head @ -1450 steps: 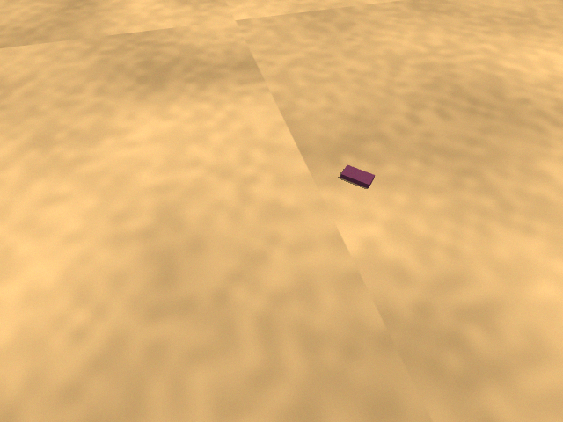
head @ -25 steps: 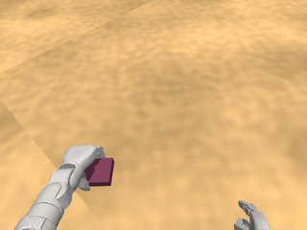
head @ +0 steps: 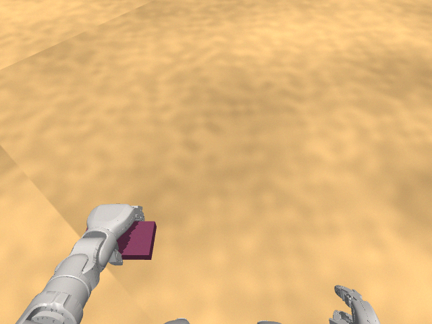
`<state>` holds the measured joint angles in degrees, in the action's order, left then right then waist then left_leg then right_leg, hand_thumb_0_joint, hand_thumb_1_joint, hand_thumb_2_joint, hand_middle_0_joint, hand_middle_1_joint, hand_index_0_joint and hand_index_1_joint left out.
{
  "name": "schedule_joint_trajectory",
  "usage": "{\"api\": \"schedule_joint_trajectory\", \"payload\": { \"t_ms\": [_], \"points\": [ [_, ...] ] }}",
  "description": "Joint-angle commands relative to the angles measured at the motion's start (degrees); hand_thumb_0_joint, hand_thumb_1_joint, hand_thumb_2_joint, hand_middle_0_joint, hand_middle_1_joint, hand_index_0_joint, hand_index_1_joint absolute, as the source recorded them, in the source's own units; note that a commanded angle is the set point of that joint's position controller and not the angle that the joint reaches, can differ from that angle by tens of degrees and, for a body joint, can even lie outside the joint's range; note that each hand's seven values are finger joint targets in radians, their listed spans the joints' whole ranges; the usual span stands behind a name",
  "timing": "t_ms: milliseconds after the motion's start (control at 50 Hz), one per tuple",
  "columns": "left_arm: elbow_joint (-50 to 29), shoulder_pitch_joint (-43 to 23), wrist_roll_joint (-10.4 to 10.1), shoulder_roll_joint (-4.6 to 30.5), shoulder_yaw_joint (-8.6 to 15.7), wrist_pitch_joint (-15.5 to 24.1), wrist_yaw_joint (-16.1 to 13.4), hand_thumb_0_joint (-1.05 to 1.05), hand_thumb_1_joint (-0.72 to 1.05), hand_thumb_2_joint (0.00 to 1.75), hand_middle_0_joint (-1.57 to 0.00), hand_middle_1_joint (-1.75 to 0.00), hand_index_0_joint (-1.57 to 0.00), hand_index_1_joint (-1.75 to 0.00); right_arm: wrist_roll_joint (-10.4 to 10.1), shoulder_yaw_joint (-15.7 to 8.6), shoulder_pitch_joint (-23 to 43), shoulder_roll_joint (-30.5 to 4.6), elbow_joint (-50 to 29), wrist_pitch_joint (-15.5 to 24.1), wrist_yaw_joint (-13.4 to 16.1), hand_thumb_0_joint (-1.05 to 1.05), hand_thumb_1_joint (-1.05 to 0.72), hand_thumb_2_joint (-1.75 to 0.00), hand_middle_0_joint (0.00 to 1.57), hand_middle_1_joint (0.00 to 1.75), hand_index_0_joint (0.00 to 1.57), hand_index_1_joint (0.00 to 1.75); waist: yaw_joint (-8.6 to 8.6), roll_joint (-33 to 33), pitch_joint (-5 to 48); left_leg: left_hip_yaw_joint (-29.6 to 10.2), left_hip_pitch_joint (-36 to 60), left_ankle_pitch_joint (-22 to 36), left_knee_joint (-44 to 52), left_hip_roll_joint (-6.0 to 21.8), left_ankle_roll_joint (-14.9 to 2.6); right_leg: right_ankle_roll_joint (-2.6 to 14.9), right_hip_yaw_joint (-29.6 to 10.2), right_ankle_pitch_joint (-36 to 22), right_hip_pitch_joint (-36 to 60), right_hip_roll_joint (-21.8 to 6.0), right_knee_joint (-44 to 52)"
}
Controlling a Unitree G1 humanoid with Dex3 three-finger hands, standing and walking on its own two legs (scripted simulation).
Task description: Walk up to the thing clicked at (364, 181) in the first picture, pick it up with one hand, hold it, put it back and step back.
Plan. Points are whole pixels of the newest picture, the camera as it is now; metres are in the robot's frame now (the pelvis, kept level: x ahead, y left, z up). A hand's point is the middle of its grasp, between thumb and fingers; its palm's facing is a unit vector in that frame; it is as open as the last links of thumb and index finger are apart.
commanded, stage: crouch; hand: left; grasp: from above
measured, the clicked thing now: (119, 239) +0.31 +0.23 -0.11
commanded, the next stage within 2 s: lower in 1.70 s
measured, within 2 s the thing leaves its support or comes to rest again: neither
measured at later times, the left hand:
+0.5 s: hand (143, 242) +0.37 +0.23 -0.32, palm faces -0.43 +0.04 -0.90, open 10.5 cm
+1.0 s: hand (153, 250) +0.41 +0.24 -0.50, palm faces -0.45 +0.00 -0.89, open 10.5 cm
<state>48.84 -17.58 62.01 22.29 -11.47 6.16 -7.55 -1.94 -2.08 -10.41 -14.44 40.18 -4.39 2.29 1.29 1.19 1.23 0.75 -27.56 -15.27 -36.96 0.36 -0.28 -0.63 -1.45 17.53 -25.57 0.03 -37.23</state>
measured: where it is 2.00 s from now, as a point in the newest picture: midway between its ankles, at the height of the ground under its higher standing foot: outside the picture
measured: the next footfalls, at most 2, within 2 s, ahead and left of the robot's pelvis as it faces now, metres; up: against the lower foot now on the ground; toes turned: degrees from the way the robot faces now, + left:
none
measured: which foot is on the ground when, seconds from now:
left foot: down 0.00-1.00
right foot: down 0.00-1.00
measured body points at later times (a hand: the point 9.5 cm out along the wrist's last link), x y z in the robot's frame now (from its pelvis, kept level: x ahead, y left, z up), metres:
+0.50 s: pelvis -0.05 +0.01 -0.20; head +0.12 +0.02 +0.22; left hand +0.39 +0.23 -0.27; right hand -0.02 -0.27 -0.32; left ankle +0.03 +0.12 -0.72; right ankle +0.01 -0.13 -0.72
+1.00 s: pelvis -0.06 +0.00 -0.33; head +0.19 +0.04 +0.04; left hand +0.43 +0.24 -0.45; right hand +0.00 -0.27 -0.45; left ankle +0.03 +0.12 -0.72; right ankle +0.01 -0.13 -0.72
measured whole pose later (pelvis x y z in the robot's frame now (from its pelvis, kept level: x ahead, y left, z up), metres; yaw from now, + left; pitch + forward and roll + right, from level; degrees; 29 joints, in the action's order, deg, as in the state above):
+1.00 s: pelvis -0.06 +0.00 -0.33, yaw -5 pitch +38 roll -7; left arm 76.5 -51.2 71.8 35.8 3.0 9.7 -21.9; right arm 6.8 -0.5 -8.5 -13.8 42.1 3.0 -4.8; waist 10.7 0.8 7.5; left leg -5.1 -121.7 -37.4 -120.3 1.1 -0.6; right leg -1.3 3.6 40.8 -116.0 2.0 -117.9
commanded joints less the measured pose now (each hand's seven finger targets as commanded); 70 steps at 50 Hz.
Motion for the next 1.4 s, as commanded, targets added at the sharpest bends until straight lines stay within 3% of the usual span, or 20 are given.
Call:
{"api": "schedule_joint_trajectory", "payload": {
  "t_ms": [0,100,160,200,220,320,340,400,440,560,580,620,680,740,760,820,960,980,1040,1380],
  "points": [
    [-4.4,-25.8,2.9,10.3,5.4,0.0,-8.9,0.0,0.65,0.82,-1.01,-0.66,-1.02,-0.66,1.2,-4.0,-3.3,-8.7,-3.3,2.1,-0.6,0.0,-0.88,-0.89,0.2,0.3,0.2,0.3,3.11,1.4,20.2,-0.2,3.7,8.5,-8.5,-0.7,0.43,1.84,1.1,-8.3,-11.3,1.9,-4.7],
    [5.7,-29.9,5.0,9.8,5.7,-0.6,-13.5,0.0,0.65,0.78,-1.01,-0.68,-1.02,-0.67,2.2,-4.9,-6.0,-9.7,-2.9,3.1,-1.2,0.0,-0.89,-0.9,0.2,0.3,0.2,0.3,4.12,0.6,23.6,-0.6,-10.3,2.3,-19.4,-0.6,0.01,2.2,2.1,-2.9,-23.7,2.0,-15.6],
    [5.5,-35.3,5.6,13.0,7.4,-0.5,-15.2,0.0,0.64,0.8,-0.99,-0.71,-1.0,-0.69,2.8,-5.0,-6.9,-9.9,-3.1,3.8,-1.0,0.0,-0.89,-0.9,0.2,0.3,0.2,0.3,3.77,4.7,30.0,-0.5,-16.8,-0.6,-25.6,-0.8,-0.16,2.54,2.2,-0.7,-29.7,2.1,-22.1],
    [7.3,-36.4,5.4,12.8,7.6,-0.9,-16.0,0.0,0.67,0.79,-1.01,-0.67,-1.03,-0.66,3.1,-5.0,-7.4,-10.0,-2.7,4.2,-0.7,0.0,-0.89,-0.89,0.2,0.3,0.2,0.3,4.62,3.9,32.1,-0.6,-21.8,-2.0,-29.7,-0.8,-0.7,2.57,2.5,0.2,-33.1,2.4,-26.0],
    [9.1,-37.0,5.5,12.9,7.7,-1.2,-16.1,0.0,0.66,0.81,-1.01,-0.67,-1.02,-0.67,3.3,-5.1,-7.7,-10.2,-2.4,4.5,-0.6,0.0,-0.89,-0.89,0.2,0.3,0.2,0.3,5.34,3.9,32.6,-1.2,-24.4,-3.5,-31.5,-0.6,-0.69,2.67,2.7,1.4,-36.0,2.3,-28.2],
    [9.2,-39.8,5.5,17.5,10.3,-2.2,-16.4,0.0,0.61,0.78,-0.99,-0.66,-1.0,-0.65,3.9,-5.1,-8.7,-10.6,-2.6,5.1,0.0,0.0,-0.89,-0.9,0.2,0.3,0.2,0.3,4.89,6.4,39.4,-2.3,-31.3,-8.1,-37.8,-0.4,-0.5,3.06,3.5,5.8,-44.0,2.1,-36.4],
    [11.7,-38.8,5.2,15.6,9.8,-2.6,-16.1,0.0,0.61,0.79,-0.99,-0.66,-1.0,-0.65,4.1,-5.2,-8.6,-10.6,-2.2,5.3,0.0,0.0,-0.89,-0.89,0.2,0.3,0.2,0.3,5.66,5.6,38.4,-2.8,-33.6,-8.7,-39.2,-0.2,-0.52,3.01,3.7,6.5,-46.7,2.2,-37.8],
    [10.3,-43.3,5.2,20.1,12.0,-2.7,-15.7,0.0,0.62,0.8,-1.01,-0.64,-1.01,-0.64,4.4,-5.0,-9.2,-10.8,-1.8,5.7,-0.1,0.0,-0.89,-0.9,0.2,0.3,0.2,0.3,6.02,6.5,42.4,-3.1,-37.3,-10.3,-43.4,-0.2,-0.74,3.06,3.8,7.9,-50.2,2.3,-41.9],
    [12.7,-43.0,5.1,18.6,11.4,-2.5,-15.0,0.0,0.65,0.79,-1.02,-0.65,-1.03,-0.65,4.9,-4.7,-9.5,-10.9,-1.4,6.0,-0.5,0.0,-0.89,-0.9,0.2,0.3,0.2,0.3,6.86,6.5,41.6,-3.6,-39.9,-10.7,-46.3,-0.1,-0.87,3.18,4.3,8.8,-54.8,2.2,-44.7],
    [14.0,-47.6,6.1,21.5,13.0,0.6,-14.0,0.0,0.68,0.76,-1.04,-0.62,-1.05,-0.61,5.4,-4.3,-9.9,-11.9,-0.5,7.1,-1.9,0.0,-0.89,-0.9,0.2,0.3,0.2,0.3,8.25,8.3,42.4,-6.8,-46.5,-17.6,-52.0,0.0,-0.24,3.47,6.0,14.8,-66.5,2.0,-52.8],
    [14.6,-48.5,6.6,21.2,12.8,1.2,-14.1,0.0,0.66,0.77,-1.03,-0.61,-1.04,-0.6,5.7,-4.1,-10.0,-12.1,-0.1,7.3,-2.2,0.0,-0.89,-0.9,0.2,0.3,0.2,0.3,9.34,9.4,42.4,-7.2,-47.4,-17.4,-53.3,0.0,-0.1,3.36,6.0,14.6,-68.6,1.8,-54.3],
    [11.5,-51.9,6.7,23.8,14.2,2.3,-14.9,0.0,0.65,0.76,-1.02,-0.61,-1.03,-0.6,6.0,-3.9,-10.0,-12.0,-0.2,7.7,-2.7,0.0,-0.89,-0.9,0.2,0.3,0.2,0.3,8.57,11.1,46.9,-6.4,-47.4,-17.0,-56.0,0.0,-0.22,3.45,6.0,14.5,-69.2,2.1,-56.0],
    [14.3,-51.2,7.8,24.5,14.9,3.2,-15.9,0.0,0.66,0.77,-1.05,-0.6,-1.05,-0.59,6.8,-3.3,-11.1,-12.1,0.9,8.2,-3.6,0.0,-0.9,-0.9,0.2,0.3,0.2,0.3,9.82,11.4,47.4,-6.1,-49.5,-13.5,-60.2,0.0,-0.32,3.09,6.3,12.0,-71.4,1.8,-58.8],
    [12.4,-54.2,8.4,27.6,16.4,3.7,-17.2,0.0,0.67,0.78,-1.07,-0.59,-1.07,-0.59,7.2,-3.0,-11.3,-11.5,1.1,8.2,-4.3,0.0,-0.9,-0.9,0.2,0.3,0.2,0.3,8.48,14.0,51.9,-4.2,-49.9,-9.4,-64.2,-0.1,-0.75,3.19,6.2,8.9,-71.1,2.5,-60.9],
    [14.7,-53.2,8.8,26.6,16.1,3.5,-17.4,0.0,0.67,0.78,-1.06,-0.61,-1.07,-0.61,7.6,-3.0,-11.9,-11.7,1.5,8.3,-4.7,0.0,-0.9,-0.9,0.2,0.3,0.2,0.3,9.67,13.2,51.1,-4.3,-50.6,-8.4,-65.6,0.0,-0.81,2.94,6.4,7.8,-71.2,2.3,-61.7],
    [15.2,-54.0,8.9,27.2,16.5,3.4,-17.7,0.0,0.7,0.79,-1.09,-0.59,-1.09,-0.59,7.9,-2.9,-11.6,-11.6,1.7,8.2,-5.3,0.0,-0.9,-0.9,0.2,0.3,0.2,0.3,8.86,15.4,51.5,-4.3,-50.8,-6.1,-67.8,0.2,-0.68,3.18,6.8,6.7,-74.1,2.6,-64.4],
    [18.1,-54.1,8.8,28.4,17.0,3.3,-17.3,0.0,0.73,0.79,-1.1,-0.61,-1.1,-0.61,8.5,-2.6,-11.7,-11.8,1.8,7.8,-6.8,0.0,-0.9,-0.9,0.2,0.3,0.2,0.3,9.61,15.6,49.0,-4.2,-55.4,-6.6,-72.5,0.6,-0.96,2.99,7.5,6.5,-76.3,3.1,-68.4],
    [18.1,-55.3,8.9,28.6,17.0,3.4,-17.1,0.0,0.73,0.81,-1.1,-0.63,-1.1,-0.63,8.6,-2.7,-12.0,-12.3,1.9,7.7,-6.9,0.0,-0.9,-0.9,0.2,0.3,0.2,0.3,10.45,15.1,49.3,-4.4,-55.9,-6.9,-73.2,0.7,-0.99,2.84,7.7,6.5,-77.0,3.1,-68.8],
    [18.9,-55.1,9.2,30.7,17.8,3.8,-16.8,0.0,0.72,0.8,-1.08,-0.63,-1.09,-0.63,8.8,-2.2,-11.8,-12.5,2.0,7.5,-7.3,0.0,-0.9,-0.9,0.2,0.3,0.2,0.3,10.05,14.8,48.0,-4.1,-58.4,-6.3,-75.4,0.9,-1.18,2.71,7.6,5.7,-77.4,3.5,-70.3],
    [25.2,-58.1,10.7,35.9,19.0,5.6,-17.6,0.0,0.69,0.78,-1.03,-0.67,-1.05,-0.65,10.1,1.1,-11.0,-14.2,1.7,7.3,-8.7,0.0,-0.9,-0.9,0.2,0.3,0.2,0.3,12.31,17.8,42.5,-5.0,-66.6,-12.2,-81.8,1.2,-0.93,2.7,10.1,9.0,-83.4,4.0,-78.0]
  ]
}}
